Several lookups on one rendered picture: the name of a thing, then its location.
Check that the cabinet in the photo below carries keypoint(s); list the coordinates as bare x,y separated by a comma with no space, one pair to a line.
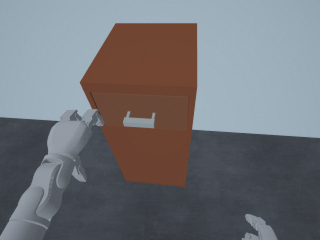
148,59

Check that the right robot hand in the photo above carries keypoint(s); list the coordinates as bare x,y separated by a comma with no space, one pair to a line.
265,232

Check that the left robot forearm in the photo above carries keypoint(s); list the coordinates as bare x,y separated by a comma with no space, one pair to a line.
41,201

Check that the drawer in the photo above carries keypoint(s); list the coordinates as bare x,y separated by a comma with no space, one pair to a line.
170,111

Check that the handle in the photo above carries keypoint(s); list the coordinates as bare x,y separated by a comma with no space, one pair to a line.
139,122

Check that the left robot hand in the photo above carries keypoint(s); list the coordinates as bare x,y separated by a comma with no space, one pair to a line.
70,135

